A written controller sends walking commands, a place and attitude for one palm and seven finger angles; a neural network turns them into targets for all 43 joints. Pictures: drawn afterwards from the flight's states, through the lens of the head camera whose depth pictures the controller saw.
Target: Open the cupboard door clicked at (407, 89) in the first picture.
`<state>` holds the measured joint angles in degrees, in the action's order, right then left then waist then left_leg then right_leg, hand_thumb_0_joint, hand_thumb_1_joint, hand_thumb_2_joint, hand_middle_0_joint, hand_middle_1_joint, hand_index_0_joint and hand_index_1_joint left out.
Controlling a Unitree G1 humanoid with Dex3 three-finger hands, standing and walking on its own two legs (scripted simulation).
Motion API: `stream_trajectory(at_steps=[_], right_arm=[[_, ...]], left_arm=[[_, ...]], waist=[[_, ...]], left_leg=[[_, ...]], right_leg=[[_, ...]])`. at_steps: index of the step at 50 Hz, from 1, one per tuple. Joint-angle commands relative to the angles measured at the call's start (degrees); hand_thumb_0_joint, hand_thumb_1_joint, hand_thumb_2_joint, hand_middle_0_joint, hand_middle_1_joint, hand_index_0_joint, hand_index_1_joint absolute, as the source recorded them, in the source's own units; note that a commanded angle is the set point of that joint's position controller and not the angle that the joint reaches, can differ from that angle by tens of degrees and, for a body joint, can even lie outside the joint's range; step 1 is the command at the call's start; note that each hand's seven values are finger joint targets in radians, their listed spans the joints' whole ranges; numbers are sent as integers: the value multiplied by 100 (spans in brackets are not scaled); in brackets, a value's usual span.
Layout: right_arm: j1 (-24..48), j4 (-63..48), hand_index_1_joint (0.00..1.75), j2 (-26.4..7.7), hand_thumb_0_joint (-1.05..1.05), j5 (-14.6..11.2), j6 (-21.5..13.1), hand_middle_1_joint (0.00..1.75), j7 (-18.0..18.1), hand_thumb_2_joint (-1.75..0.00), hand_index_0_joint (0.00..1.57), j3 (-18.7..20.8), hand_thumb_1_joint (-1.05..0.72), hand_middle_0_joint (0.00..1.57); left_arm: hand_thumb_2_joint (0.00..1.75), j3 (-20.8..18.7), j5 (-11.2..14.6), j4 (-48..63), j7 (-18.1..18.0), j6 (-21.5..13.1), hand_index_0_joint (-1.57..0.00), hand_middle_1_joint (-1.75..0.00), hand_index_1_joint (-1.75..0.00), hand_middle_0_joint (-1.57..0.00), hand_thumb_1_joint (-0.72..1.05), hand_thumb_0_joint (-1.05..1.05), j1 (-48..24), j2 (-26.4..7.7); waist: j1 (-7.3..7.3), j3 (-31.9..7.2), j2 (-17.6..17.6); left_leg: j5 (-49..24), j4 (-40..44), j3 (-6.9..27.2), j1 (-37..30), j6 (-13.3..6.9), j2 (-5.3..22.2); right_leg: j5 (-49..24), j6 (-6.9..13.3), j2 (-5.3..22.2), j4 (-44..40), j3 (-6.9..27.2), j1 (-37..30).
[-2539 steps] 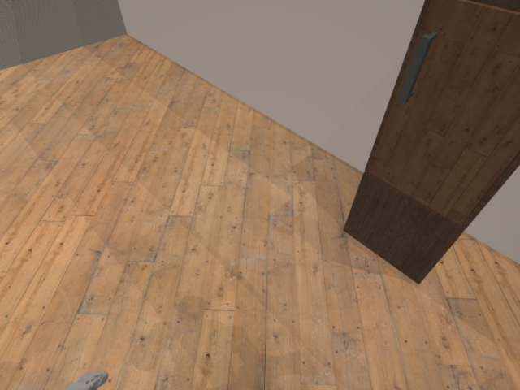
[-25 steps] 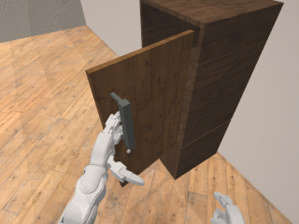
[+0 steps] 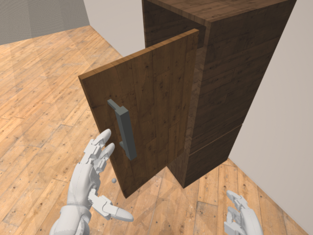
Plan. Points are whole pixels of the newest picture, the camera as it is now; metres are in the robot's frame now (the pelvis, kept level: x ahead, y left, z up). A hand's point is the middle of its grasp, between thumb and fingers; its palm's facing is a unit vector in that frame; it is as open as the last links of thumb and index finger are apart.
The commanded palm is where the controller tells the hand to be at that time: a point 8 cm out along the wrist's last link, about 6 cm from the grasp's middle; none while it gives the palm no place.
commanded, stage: slide the hand sideways off the handle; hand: left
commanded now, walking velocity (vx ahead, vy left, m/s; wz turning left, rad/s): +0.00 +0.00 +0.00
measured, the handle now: (122, 131) +0.34 +0.11 +0.11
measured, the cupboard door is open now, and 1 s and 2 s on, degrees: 99 99 99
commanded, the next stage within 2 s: draw the hand back to the body in 0.50 s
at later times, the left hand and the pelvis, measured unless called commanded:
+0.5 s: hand (84, 198) +0.18 +0.17 +0.09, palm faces +0.02 -1.00 -0.06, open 16.3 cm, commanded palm +0.15 +0.22 +0.10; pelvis +0.01 +0.00 -0.01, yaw +1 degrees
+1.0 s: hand (67, 186) +0.19 +0.19 +0.12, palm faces +0.01 -1.00 -0.08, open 16.3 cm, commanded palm +0.16 +0.25 +0.13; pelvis +0.01 +0.02 +0.00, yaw +1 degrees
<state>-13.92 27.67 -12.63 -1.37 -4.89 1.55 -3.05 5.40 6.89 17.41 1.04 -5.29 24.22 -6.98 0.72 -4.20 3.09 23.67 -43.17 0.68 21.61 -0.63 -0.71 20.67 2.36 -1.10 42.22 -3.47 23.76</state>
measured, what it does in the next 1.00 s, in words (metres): stands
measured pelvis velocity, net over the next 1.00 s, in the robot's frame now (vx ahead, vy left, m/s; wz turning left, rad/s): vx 0.01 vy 0.02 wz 0.01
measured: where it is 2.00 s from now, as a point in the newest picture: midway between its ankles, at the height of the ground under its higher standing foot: outside the picture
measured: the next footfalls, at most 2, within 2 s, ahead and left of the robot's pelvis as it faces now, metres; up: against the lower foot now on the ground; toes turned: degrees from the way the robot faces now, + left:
none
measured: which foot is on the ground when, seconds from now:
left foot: down 0.00-1.00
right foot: down 0.00-1.00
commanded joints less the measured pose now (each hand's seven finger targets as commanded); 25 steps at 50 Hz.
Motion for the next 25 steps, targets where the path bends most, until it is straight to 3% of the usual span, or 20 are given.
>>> stream_trajectory(at_steps=[1,6,10,12,16,18,22,23,25], right_arm=[[572,-1011,30,-565,0,3,-441,30,85,-90,20,254,-90,20],[528,-968,30,-526,0,-20,-571,30,127,-90,20,270,-90,20],[460,-898,30,-558,0,-70,-735,30,130,-90,20,267,-90,20],[423,-874,30,-589,0,-76,-794,30,140,-90,20,301,-90,20],[437,-873,30,-602,0,-105,-906,30,157,-90,20,336,-90,20],[426,-869,30,-611,0,-128,-926,30,173,-90,20,361,-90,20],[456,-808,30,-615,0,-139,-998,30,207,-90,20,387,-90,20],[448,-829,30,-615,0,-142,-1028,30,211,-90,20,382,-90,20],[441,-844,30,-644,0,-158,-1122,30,214,-90,20,386,-90,20]], left_arm=[[30,-468,92,1304,136,-361,-15,-30,-30,-15,-50,0,-508,-572],[30,-1041,338,1401,300,-607,-15,-30,-30,-15,-50,0,-52,-834],[30,-1076,526,1480,535,-793,-15,-30,-30,-15,-50,0,31,-842],[30,-1206,598,1393,692,-816,-15,-30,-30,-15,-50,0,343,-930],[30,-1325,753,1397,959,-816,-15,-30,-30,-15,-50,0,756,-979],[30,-1427,808,1382,1015,-827,-15,-30,-30,-15,-50,0,887,-1010],[30,-1690,888,1450,1009,-938,-15,-30,-30,-15,-50,0,820,-1172],[30,-1592,903,1460,1024,-981,-15,-30,-30,-15,-50,0,851,-1072],[30,-1374,887,1692,1029,-1090,-15,-30,-30,-15,-50,0,639,-962]], waist=[[-43,-395,-681],[64,-679,-565],[-30,-623,-246],[-35,-675,-420],[6,-669,-383],[-8,-605,-518],[-3,-477,-408],[-9,-432,-446],[-60,-507,-185]], left_leg=[[-810,508,65,337,-98,-30],[-991,344,9,451,-83,-50],[-995,276,29,486,-66,-50],[-1055,192,44,559,-68,-41],[-1187,146,70,603,-67,-50],[-1135,163,74,639,-76,-48],[-1042,145,102,675,-75,-40],[-989,157,115,681,-79,-44],[-945,167,132,544,-85,-37]], right_leg=[[-732,-140,113,-828,345,-376],[-1034,-177,163,-767,486,-603],[-1115,-191,175,-730,474,-468],[-1317,-246,223,-744,558,-537],[-1618,-267,237,-658,507,-564],[-1469,-269,210,-654,430,-460],[-1088,-229,175,-655,389,-291],[-945,-219,160,-658,357,-234],[-808,-190,116,-584,256,-73]])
